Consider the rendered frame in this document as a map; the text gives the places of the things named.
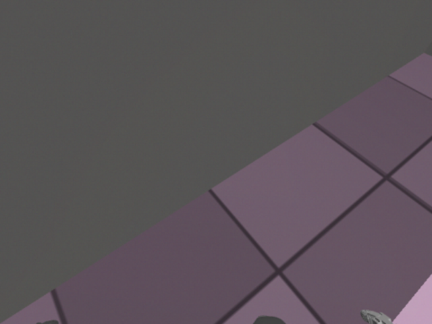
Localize right robot hand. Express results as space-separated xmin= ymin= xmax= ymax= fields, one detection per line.
xmin=360 ymin=310 xmax=393 ymax=324

